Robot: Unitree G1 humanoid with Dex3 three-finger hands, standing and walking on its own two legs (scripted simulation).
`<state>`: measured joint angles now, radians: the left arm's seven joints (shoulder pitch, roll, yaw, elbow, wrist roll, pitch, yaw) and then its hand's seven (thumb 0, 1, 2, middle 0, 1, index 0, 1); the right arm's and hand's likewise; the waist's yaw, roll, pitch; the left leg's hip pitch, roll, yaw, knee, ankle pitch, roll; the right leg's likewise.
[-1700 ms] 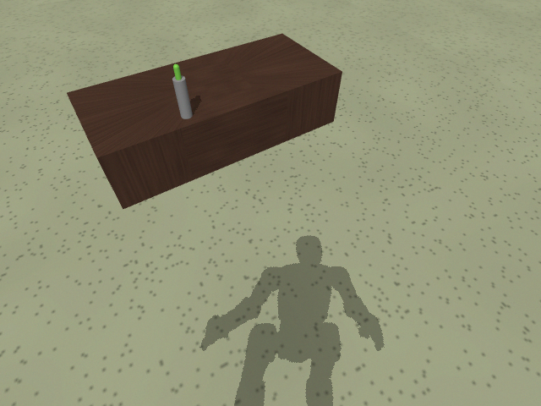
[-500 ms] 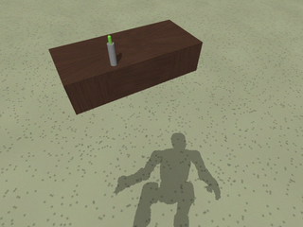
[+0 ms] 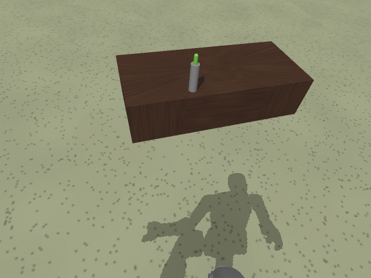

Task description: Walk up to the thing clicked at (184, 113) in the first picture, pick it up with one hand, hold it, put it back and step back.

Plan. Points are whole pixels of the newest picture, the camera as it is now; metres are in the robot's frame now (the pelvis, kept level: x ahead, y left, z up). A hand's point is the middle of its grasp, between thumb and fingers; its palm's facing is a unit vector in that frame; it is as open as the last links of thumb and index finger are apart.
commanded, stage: walk up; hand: right
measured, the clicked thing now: (194, 72) +1.27 -0.11 -0.31
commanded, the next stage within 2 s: none
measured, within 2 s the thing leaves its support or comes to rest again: neither
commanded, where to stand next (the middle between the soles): +0.83 +0.01 m, yaw +13 degrees
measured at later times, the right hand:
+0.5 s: hand (271, 184) +0.39 -0.27 -0.12, palm faces -0.28 +0.89 -0.36, open 7.4 cm
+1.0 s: hand (270, 156) +0.51 -0.31 -0.14, palm faces -0.19 +0.90 -0.39, open 7.4 cm
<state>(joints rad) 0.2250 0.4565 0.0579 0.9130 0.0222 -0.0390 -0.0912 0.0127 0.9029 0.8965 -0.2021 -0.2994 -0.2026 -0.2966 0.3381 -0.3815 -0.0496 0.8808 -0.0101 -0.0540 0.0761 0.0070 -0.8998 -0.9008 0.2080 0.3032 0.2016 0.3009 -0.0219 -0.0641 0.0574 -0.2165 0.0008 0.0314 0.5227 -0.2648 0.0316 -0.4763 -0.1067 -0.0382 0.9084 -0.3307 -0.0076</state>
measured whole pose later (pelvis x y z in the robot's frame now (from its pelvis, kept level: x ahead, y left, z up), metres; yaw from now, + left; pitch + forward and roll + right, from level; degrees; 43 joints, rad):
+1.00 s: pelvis +0.42 -0.03 -0.01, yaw +11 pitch -2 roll +2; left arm 0.29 0.45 0.08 0.88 0.03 -0.04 -0.11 0.01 0.90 0.90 -0.20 -0.30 -0.20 -0.30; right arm 0.37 -0.45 -0.06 0.86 -0.01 -0.07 0.05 0.01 -0.90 -0.90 0.21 0.30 0.20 0.30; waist -0.03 -0.02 0.04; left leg -0.16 0.05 0.07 0.56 -0.36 0.00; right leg -0.43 -0.12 -0.04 0.64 -0.21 -0.02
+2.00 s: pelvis +0.74 -0.05 -0.01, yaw +14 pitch -3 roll +1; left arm 0.27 0.40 0.03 0.88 0.02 -0.07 -0.03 0.01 0.90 0.90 -0.20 -0.30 -0.20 -0.30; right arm 0.28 -0.43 -0.04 0.90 0.00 0.00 0.02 0.01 -0.90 -0.90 0.20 0.30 0.20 0.30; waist 0.01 0.07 0.10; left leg -0.39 0.03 0.01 1.00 -0.49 0.02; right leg -0.36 -0.05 -0.07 0.64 -0.24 -0.02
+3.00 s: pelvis +0.79 -0.01 +0.01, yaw +15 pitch -3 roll +0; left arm 0.08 0.36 0.00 1.16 0.02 -0.02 -0.01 0.01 0.90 0.90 -0.20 -0.30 -0.20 -0.30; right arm 0.05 -0.36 -0.01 1.16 0.00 0.01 0.03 0.01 -0.90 -0.90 0.21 0.30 0.20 0.30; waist 0.01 0.02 0.05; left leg -0.14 0.01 0.04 0.35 -0.16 0.00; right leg -0.12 -0.06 -0.05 0.34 -0.17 0.04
